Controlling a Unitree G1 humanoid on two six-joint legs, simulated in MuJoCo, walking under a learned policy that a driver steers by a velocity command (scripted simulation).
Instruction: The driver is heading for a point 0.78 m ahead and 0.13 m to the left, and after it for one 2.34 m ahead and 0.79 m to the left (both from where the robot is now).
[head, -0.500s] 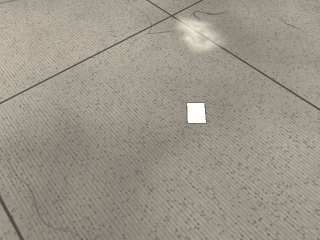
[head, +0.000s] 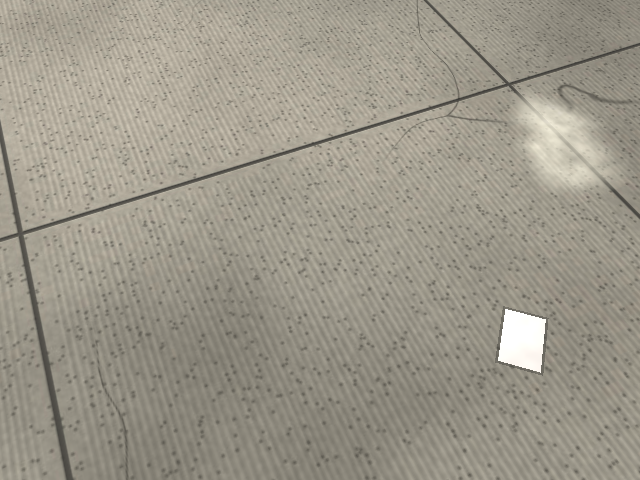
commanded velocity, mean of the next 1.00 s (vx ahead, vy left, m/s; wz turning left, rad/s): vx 0.50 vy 0.00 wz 0.55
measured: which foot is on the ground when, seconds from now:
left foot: down 0.00-0.36, up 0.38-0.86, down 0.88-1.00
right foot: up 0.00-0.34, down 0.36-0.88, up 0.90-1.00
